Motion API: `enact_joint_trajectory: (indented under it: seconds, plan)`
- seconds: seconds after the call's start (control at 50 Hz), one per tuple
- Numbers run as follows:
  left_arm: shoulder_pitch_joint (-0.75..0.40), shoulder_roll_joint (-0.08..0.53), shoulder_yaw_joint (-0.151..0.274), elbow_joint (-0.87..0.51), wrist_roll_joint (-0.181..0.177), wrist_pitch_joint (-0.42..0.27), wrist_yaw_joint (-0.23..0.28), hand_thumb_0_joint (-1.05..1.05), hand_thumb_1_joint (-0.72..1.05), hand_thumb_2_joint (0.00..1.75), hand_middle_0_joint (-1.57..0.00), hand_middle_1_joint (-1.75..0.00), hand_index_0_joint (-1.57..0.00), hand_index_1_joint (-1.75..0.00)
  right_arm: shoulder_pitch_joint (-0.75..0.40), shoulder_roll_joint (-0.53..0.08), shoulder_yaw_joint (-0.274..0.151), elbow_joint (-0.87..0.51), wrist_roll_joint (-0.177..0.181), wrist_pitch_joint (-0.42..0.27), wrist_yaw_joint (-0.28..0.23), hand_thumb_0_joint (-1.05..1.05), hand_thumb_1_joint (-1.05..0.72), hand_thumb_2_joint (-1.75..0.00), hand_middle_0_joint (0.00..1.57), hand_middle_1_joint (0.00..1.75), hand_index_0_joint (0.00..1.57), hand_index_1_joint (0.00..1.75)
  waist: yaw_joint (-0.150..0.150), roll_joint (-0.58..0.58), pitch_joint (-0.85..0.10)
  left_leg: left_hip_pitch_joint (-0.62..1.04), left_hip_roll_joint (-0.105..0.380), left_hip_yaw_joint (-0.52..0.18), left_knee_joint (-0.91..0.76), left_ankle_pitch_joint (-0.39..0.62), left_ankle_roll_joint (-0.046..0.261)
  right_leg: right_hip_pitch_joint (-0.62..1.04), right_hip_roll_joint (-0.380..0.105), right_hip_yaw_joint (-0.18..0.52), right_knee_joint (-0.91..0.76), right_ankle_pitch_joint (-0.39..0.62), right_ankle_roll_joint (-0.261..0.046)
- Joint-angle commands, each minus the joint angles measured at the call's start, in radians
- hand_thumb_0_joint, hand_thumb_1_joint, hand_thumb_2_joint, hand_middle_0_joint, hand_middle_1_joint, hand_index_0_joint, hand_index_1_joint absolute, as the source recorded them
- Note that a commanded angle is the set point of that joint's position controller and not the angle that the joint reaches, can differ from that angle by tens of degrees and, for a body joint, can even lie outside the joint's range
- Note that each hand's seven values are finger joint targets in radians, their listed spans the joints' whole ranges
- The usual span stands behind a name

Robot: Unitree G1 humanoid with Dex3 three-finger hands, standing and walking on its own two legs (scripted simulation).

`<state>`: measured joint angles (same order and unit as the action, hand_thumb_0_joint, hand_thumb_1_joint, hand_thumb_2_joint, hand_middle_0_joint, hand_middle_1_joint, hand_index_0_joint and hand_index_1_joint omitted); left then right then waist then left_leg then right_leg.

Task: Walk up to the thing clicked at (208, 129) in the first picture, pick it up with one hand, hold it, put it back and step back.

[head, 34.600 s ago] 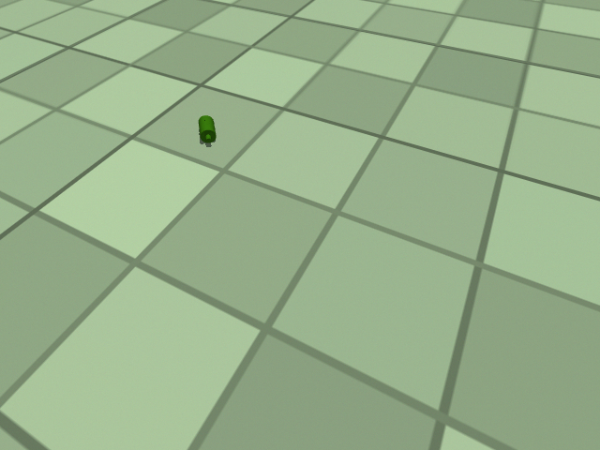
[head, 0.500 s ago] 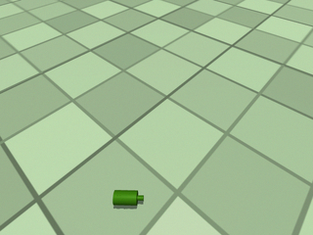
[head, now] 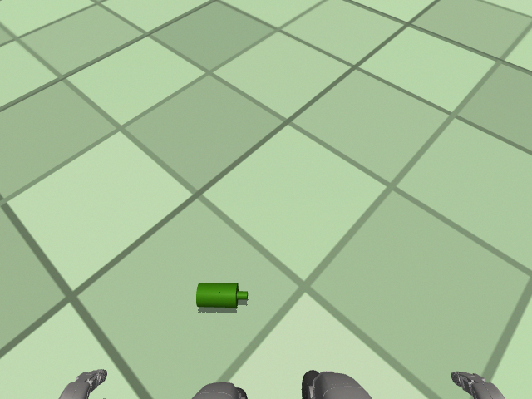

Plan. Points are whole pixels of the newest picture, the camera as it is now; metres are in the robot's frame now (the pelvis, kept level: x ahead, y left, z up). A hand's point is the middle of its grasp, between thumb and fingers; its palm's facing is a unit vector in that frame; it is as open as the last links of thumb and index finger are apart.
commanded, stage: walk up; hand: left
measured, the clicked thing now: (223, 295) +0.46 +0.19 -0.73
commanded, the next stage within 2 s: none
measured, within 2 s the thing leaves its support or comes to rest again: neither
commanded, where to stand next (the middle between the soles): +0.06 +0.00 m, yaw -2 degrees
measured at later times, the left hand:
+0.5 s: hand out of the picture +0.04 +0.29 -0.17, palm faces -0.11 -0.92 -0.38, open 7.3 cm
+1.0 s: hand out of the picture -0.07 +0.29 -0.16, palm faces -0.03 -0.94 -0.35, open 7.3 cm
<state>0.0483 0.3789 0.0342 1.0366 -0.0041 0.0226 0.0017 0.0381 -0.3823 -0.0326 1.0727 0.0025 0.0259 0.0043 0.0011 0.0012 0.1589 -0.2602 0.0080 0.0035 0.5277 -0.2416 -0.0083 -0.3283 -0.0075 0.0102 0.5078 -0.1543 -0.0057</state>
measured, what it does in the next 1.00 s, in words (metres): walks backwards: left foot, then right foot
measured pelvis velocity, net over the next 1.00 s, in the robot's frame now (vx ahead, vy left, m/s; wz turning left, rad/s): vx -0.21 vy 0.03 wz -0.02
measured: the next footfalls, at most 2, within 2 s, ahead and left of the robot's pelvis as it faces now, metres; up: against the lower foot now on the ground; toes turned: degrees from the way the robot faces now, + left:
left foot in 0.18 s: -0.03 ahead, +0.14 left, +0.00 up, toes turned +0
right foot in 0.54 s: -0.08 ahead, -0.10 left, +0.00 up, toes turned +0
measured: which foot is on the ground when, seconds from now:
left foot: down 0.00-0.02, up 0.04-0.16, down 0.18-0.58, up 0.60-0.86, down 0.88-1.00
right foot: down 0.00-0.18, up 0.20-0.52, down 0.54-0.90, up 0.92-1.00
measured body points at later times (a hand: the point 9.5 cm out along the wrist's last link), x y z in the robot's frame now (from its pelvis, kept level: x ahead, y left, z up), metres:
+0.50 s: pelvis -0.08 +0.03 -0.01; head +0.00 +0.04 +0.43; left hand +0.05 +0.34 -0.14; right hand -0.03 -0.29 -0.13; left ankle -0.07 +0.14 -0.73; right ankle -0.12 -0.10 -0.71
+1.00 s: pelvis -0.21 +0.03 -0.01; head -0.15 +0.06 +0.43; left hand -0.07 +0.34 -0.14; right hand -0.12 -0.28 -0.11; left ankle -0.19 +0.14 -0.73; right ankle -0.19 -0.10 -0.67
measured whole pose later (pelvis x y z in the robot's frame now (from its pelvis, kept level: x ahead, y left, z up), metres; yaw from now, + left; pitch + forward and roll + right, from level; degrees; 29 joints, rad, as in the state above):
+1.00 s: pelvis -0.21 +0.03 -0.01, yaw -1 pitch -3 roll -1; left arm 0.11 0.39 0.08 0.78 0.03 0.10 0.01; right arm 0.14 -0.35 -0.04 0.87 -0.04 0.02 -0.02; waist 0.00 -0.06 0.18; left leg -0.27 -0.01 -0.02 0.65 -0.33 0.02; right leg -0.49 0.10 0.12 1.09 -0.53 -0.01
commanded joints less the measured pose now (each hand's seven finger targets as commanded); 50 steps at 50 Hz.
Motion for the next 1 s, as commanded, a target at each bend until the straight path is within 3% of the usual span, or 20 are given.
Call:
enact_joint_trajectory:
  seconds: [0.0,0.08,0.12,0.16,0.18,0.24,0.3,0.4,0.46,0.52,0.54,0.56,0.58,0.64,0.78,0.84,0.86,0.88,0.92,0.98]
  plan:
    - [-0.043,0.279,0.065,-0.106,0.015,-0.004,0.019,0.0,0.9,0.9,-0.2,-0.3,-0.2,-0.3,0.117,-0.182,-0.046,-0.051,-0.001,0.014,-0.012,0.0,-0.9,-0.9,0.2,0.3,0.2,0.3,-0.013,-0.178,-0.266,0.073,-0.044,0.012,0.264,-0.151,0.034,0.022,-0.296,0.294,-0.136,0.282,-0.202]
    - [-0.115,0.284,0.071,-0.173,0.039,0.004,0.026,0.0,0.9,0.9,-0.2,-0.3,-0.2,-0.3,0.204,-0.193,-0.06,-0.072,-0.003,0.023,-0.001,0.0,-0.9,-0.9,0.2,0.3,0.2,0.3,-0.044,-0.237,-0.231,0.069,-0.006,-0.052,0.34,-0.279,0.055,-0.088,-0.312,0.274,-0.094,0.207,-0.211]
    - [-0.125,0.252,0.06,-0.197,0.037,0.01,0.026,0.0,0.9,0.9,-0.2,-0.3,-0.2,-0.3,0.22,-0.207,-0.067,-0.082,-0.013,0.008,-0.007,0.0,-0.9,-0.9,0.2,0.3,0.2,0.3,-0.068,-0.14,-0.249,0.079,0.033,-0.053,0.092,-0.066,0.063,-0.057,-0.209,0.195,0.063,0.189,-0.13]
    - [-0.088,0.174,0.045,-0.219,0.021,0.016,0.031,0.0,0.9,0.9,-0.2,-0.3,-0.2,-0.3,0.136,-0.321,-0.095,-0.113,-0.041,-0.005,-0.016,0.0,-0.9,-0.9,0.2,0.3,0.2,0.3,-0.038,0.224,-0.184,0.085,0.249,-0.373,-0.175,0.383,0.122,-0.193,0.08,0.064,0.364,-0.176,-0.025]
    - [-0.048,0.18,0.055,-0.207,0.024,0.023,0.036,0.0,0.9,0.9,-0.2,-0.3,-0.2,-0.3,0.1,-0.329,-0.096,-0.139,-0.055,-0.01,-0.019,0.0,-0.9,-0.9,0.2,0.3,0.2,0.3,-0.014,0.177,-0.175,0.077,0.311,-0.388,-0.144,0.504,0.178,-0.218,0.114,0.127,0.481,-0.396,-0.017]
    - [-0.034,0.202,0.071,-0.209,0.03,0.028,0.041,0.0,0.9,0.9,-0.2,-0.3,-0.2,-0.3,0.051,-0.323,-0.096,-0.188,-0.046,-0.014,-0.028,0.0,-0.9,-0.9,0.2,0.3,0.2,0.3,-0.022,0.176,-0.175,0.007,0.35,-0.383,-0.135,0.541,0.243,-0.192,0.113,0.189,0.672,-0.418,-0.009]
    - [0.037,0.203,0.079,-0.215,0.021,0.03,0.03,0.0,0.9,0.9,-0.2,-0.3,-0.2,-0.3,0.022,-0.251,-0.08,-0.215,-0.043,-0.022,-0.046,0.0,-0.9,-0.9,0.2,0.3,0.2,0.3,0.031,0.127,-0.166,0.17,0.224,-0.227,-0.006,0.652,0.194,-0.274,0.105,0.18,0.684,-0.31,-0.001]
    - [-0.009,0.181,0.083,-0.275,0.031,0.012,0.026,0.0,0.9,0.9,-0.2,-0.3,-0.2,-0.3,0.16,-0.253,-0.094,-0.21,-0.024,-0.019,-0.058,0.0,-0.9,-0.9,0.2,0.3,0.2,0.3,-0.053,0.121,-0.237,0.373,0.249,-0.243,0.053,0.668,0.211,-0.238,0.059,0.118,0.397,-0.329,0.035]
    - [0.053,0.163,0.081,-0.263,0.026,0.001,0.023,0.0,0.9,0.9,-0.2,-0.3,-0.2,-0.3,0.136,-0.261,-0.089,-0.224,-0.017,-0.008,-0.053,0.0,-0.9,-0.9,0.2,0.3,0.2,0.3,-0.035,0.162,-0.27,0.317,0.219,-0.191,0.105,0.615,0.19,-0.08,0.036,0.035,0.118,-0.261,0.017]
    - [0.132,0.193,0.094,-0.222,0.035,-0.014,0.027,0.0,0.9,0.9,-0.2,-0.3,-0.2,-0.3,0.094,-0.226,-0.072,-0.24,0.0,0.002,-0.044,0.0,-0.9,-0.9,0.2,0.3,0.2,0.3,0.003,0.079,-0.33,0.144,0.144,-0.103,0.222,0.463,0.108,0.194,-0.007,0.07,-0.112,0.214,-0.017]
    - [0.14,0.253,0.111,-0.226,0.042,-0.017,0.028,0.0,0.9,0.9,-0.2,-0.3,-0.2,-0.3,0.073,-0.196,-0.058,-0.261,0.009,-0.003,-0.042,0.0,-0.9,-0.9,0.2,0.3,0.2,0.3,0.013,-0.038,-0.337,-0.047,0.084,-0.109,0.274,0.277,0.07,0.3,-0.115,0.236,-0.015,0.44,-0.071]
    - [0.082,0.321,0.119,-0.247,0.026,-0.002,0.025,0.0,0.9,0.9,-0.2,-0.3,-0.2,-0.3,0.056,-0.181,-0.058,-0.272,0.012,0.002,-0.052,0.0,-0.9,-0.9,0.2,0.3,0.2,0.3,0.029,-0.242,-0.268,-0.122,-0.059,-0.019,0.439,-0.146,0.028,0.182,-0.293,0.411,-0.042,0.589,-0.243]
    - [0.059,0.336,0.12,-0.279,0.035,-0.006,0.024,0.0,0.9,0.9,-0.2,-0.3,-0.2,-0.3,0.074,-0.203,-0.075,-0.258,0.009,0.012,-0.061,0.0,-0.9,-0.9,0.2,0.3,0.2,0.3,0.032,-0.287,-0.224,-0.1,-0.048,-0.075,0.591,-0.455,0.015,0.081,-0.382,0.511,-0.055,0.647,-0.317]
    - [0.032,0.237,0.105,-0.299,0.028,0.002,0.029,0.0,0.9,0.9,-0.2,-0.3,-0.2,-0.3,0.113,-0.2,-0.061,-0.237,0.014,0.01,-0.049,0.0,-0.9,-0.9,0.2,0.3,0.2,0.3,0.002,-0.143,-0.154,-0.169,-0.088,-0.14,0.645,-0.366,0.018,0.1,-0.233,0.259,-0.024,0.577,-0.235]
    - [0.081,0.215,0.102,-0.351,0.052,0.028,0.029,0.0,0.9,0.9,-0.2,-0.3,-0.2,-0.3,0.146,-0.176,-0.055,-0.26,-0.009,-0.019,-0.059,0.0,-0.9,-0.9,0.2,0.3,0.2,0.3,0.025,-0.227,-0.204,-0.161,-0.031,-0.032,0.243,-0.279,-0.014,0.258,-0.183,0.222,0.053,0.487,-0.202]
    - [0.049,0.212,0.097,-0.37,0.029,0.047,0.019,0.0,0.9,0.9,-0.2,-0.3,-0.2,-0.3,0.21,-0.179,-0.073,-0.236,-0.029,-0.034,-0.053,0.0,-0.9,-0.9,0.2,0.3,0.2,0.3,-0.021,-0.144,-0.244,0.013,-0.038,0.037,-0.165,0.105,-0.006,0.206,-0.122,0.163,0.209,0.309,-0.119]
    - [0.063,0.18,0.088,-0.374,0.024,0.052,0.015,0.0,0.9,0.9,-0.2,-0.3,-0.2,-0.3,0.191,-0.207,-0.086,-0.244,-0.043,-0.037,-0.053,0.0,-0.9,-0.9,0.2,0.3,0.2,0.3,-0.007,-0.086,-0.257,0.119,0.044,-0.099,-0.174,0.182,0.027,0.065,-0.074,0.159,0.258,0.15,-0.076]
    - [0.095,0.135,0.08,-0.373,0.021,0.051,0.014,0.0,0.9,0.9,-0.2,-0.3,-0.2,-0.3,0.156,-0.305,-0.107,-0.261,-0.058,-0.038,-0.051,0.0,-0.9,-0.9,0.2,0.3,0.2,0.3,0.008,0.174,-0.252,0.222,0.266,-0.389,-0.184,0.377,0.111,-0.179,0.081,0.103,0.44,-0.25,-0.029]
    - [0.037,0.212,0.104,-0.369,0.039,0.053,0.035,0.0,0.9,0.9,-0.2,-0.3,-0.2,-0.3,0.098,-0.387,-0.125,-0.305,-0.038,-0.037,-0.049,0.0,-0.9,-0.9,0.2,0.3,0.2,0.3,-0.037,0.209,-0.19,-0.064,0.506,-0.574,-0.219,0.335,0.332,-0.109,0.08,0.204,0.739,-0.494,-0.001]
    - [0.14,0.21,0.121,-0.314,0.025,0.055,0.017,0.0,0.9,0.9,-0.2,-0.3,-0.2,-0.3,-0.005,-0.253,-0.089,-0.323,-0.052,-0.042,-0.058,0.0,-0.9,-0.9,0.2,0.3,0.2,0.3,0.06,0.108,-0.142,0.007,0.271,-0.225,-0.118,0.447,0.218,-0.179,0.105,0.226,0.857,-0.36,0.0]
